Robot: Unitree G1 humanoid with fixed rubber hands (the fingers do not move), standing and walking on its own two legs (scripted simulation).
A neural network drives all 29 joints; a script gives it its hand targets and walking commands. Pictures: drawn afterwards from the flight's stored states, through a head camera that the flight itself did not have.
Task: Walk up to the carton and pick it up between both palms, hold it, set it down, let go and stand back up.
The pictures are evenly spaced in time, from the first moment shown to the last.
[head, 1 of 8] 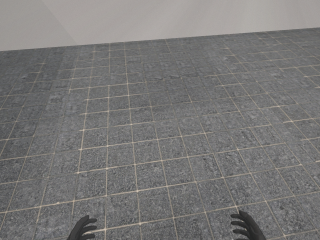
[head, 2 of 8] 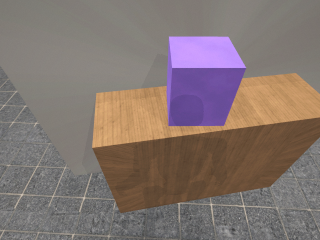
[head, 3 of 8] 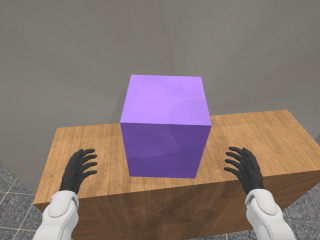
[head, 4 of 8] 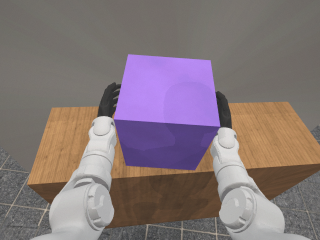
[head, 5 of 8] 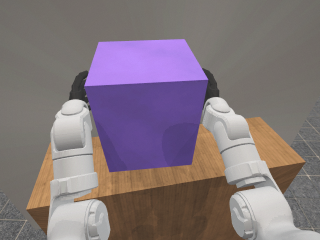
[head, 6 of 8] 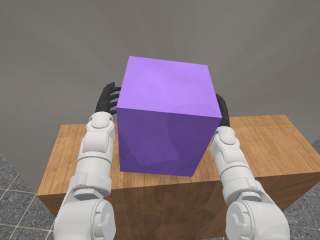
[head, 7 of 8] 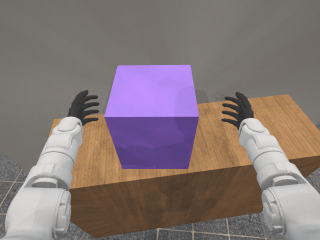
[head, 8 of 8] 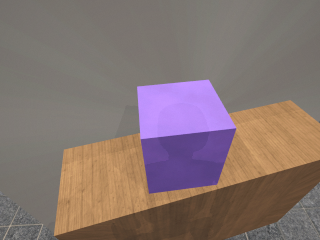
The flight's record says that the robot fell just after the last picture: no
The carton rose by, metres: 0.19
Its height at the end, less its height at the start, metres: +0.00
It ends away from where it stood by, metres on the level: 0.01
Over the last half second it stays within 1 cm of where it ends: yes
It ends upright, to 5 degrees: yes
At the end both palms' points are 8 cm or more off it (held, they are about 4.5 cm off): yes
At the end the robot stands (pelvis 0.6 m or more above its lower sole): yes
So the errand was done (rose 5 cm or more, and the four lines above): yes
